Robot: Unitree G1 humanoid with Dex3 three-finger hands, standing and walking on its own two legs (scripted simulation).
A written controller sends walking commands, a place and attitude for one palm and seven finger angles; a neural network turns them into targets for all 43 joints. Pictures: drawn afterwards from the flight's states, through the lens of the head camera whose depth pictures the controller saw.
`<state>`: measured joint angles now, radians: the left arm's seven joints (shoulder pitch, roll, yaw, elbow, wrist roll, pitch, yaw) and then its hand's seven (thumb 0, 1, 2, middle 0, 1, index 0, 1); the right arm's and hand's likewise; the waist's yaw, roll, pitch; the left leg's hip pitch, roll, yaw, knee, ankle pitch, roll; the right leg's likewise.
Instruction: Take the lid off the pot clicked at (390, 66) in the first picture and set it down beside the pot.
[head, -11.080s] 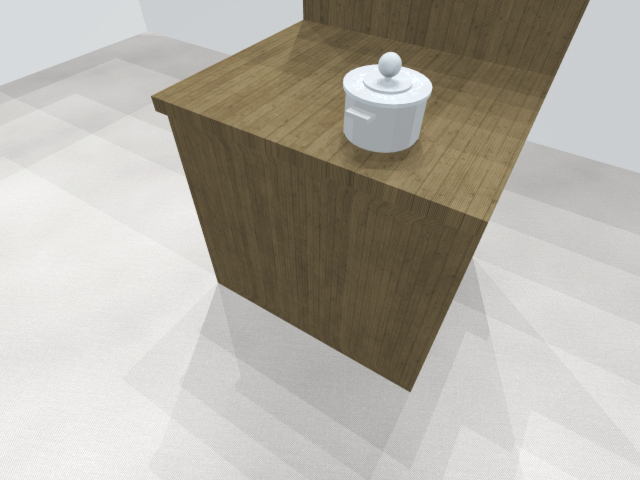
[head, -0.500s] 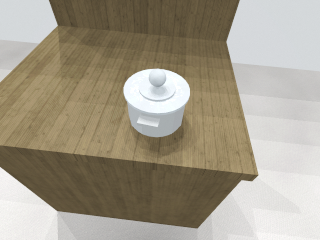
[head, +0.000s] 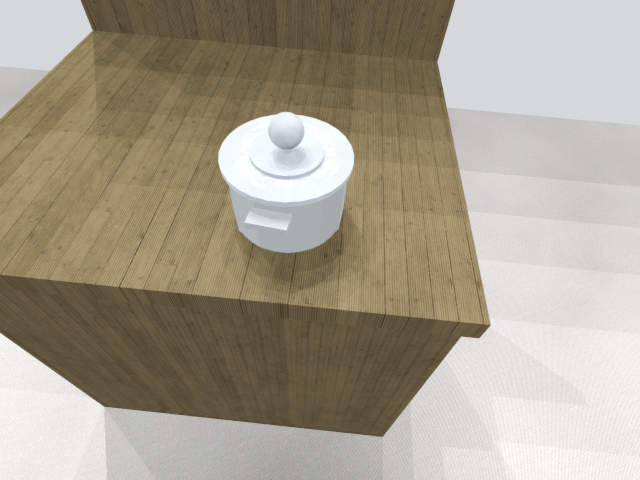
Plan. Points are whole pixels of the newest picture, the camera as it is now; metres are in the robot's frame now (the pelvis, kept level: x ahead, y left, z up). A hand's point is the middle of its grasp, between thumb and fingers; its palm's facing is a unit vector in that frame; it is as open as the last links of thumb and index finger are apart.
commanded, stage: come to a stop and stand still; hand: left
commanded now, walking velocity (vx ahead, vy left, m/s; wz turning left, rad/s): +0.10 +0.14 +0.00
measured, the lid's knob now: (286, 130) +0.48 +0.08 +0.18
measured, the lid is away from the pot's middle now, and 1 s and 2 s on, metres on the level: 0.00 0.00 0.00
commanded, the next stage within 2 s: look again from close up in 1.06 s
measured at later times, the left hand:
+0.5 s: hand out of the picture -0.01 +0.21 -0.18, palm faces +0.03 -0.98 -0.19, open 7.4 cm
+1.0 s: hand out of the picture -0.02 +0.25 -0.18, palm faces +0.04 -0.99 -0.16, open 7.4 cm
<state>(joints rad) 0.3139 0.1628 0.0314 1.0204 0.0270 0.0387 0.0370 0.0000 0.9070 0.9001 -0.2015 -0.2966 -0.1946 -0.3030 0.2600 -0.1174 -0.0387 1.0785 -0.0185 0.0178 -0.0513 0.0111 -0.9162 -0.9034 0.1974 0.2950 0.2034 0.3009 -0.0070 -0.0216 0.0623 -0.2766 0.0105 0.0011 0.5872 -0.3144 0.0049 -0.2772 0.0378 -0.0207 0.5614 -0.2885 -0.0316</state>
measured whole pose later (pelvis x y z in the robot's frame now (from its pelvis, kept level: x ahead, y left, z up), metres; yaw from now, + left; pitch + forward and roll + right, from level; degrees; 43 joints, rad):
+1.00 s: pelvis -0.01 +0.08 +0.01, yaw +1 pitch -2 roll -1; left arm 0.34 0.17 -0.01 1.06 0.02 0.01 0.04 0.00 0.91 0.90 -0.20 -0.30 -0.20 -0.30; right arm 0.28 -0.16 0.01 1.05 -0.01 -0.02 -0.03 0.01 -0.93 -0.90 0.20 0.30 0.20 0.30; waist 0.01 -0.04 0.02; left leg -0.18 -0.11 0.04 0.46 -0.25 0.13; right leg -0.19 -0.07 0.01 0.45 -0.23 0.02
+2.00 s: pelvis +0.00 +0.06 +0.01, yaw +1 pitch -1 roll -1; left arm 0.36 0.12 -0.01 1.12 0.02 -0.01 0.05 0.00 0.91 0.90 -0.20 -0.30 -0.19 -0.30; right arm 0.33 -0.10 0.01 1.14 -0.01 -0.03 -0.04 0.01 -0.92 -0.90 0.20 0.29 0.20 0.30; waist 0.01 -0.03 0.01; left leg -0.18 -0.09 0.04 0.45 -0.26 0.10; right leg -0.19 -0.05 0.00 0.44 -0.23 0.05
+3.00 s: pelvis +0.00 +0.01 +0.00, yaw +2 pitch -2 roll -1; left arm 0.68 0.24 0.09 -0.18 -0.02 -0.07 0.06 0.01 0.90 0.90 -0.97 -1.14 -0.97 -1.14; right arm 0.21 -0.23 -0.03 0.52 0.01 -0.17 -0.05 0.01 -0.91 -0.90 0.20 0.29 0.22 0.33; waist 0.04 0.02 -0.02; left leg -0.21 -0.02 -0.02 0.54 -0.30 0.03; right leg -0.20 0.01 -0.05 0.50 -0.27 -0.02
